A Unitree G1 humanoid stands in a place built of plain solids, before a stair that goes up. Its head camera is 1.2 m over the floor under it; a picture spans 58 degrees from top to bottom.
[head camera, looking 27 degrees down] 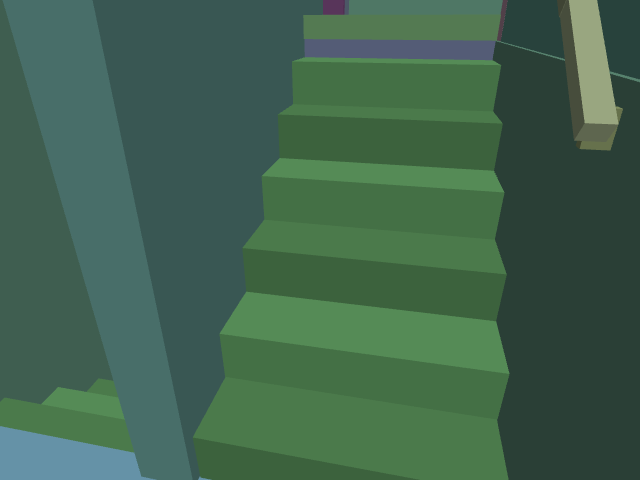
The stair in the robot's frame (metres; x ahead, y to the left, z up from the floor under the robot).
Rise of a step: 0.17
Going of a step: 0.23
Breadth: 0.84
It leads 11 degrees to the right of straight ahead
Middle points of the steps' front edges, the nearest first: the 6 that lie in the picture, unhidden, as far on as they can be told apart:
0.73 -0.06 0.17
0.96 -0.10 0.35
1.19 -0.15 0.52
1.42 -0.20 0.70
1.65 -0.24 0.87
1.88 -0.29 1.04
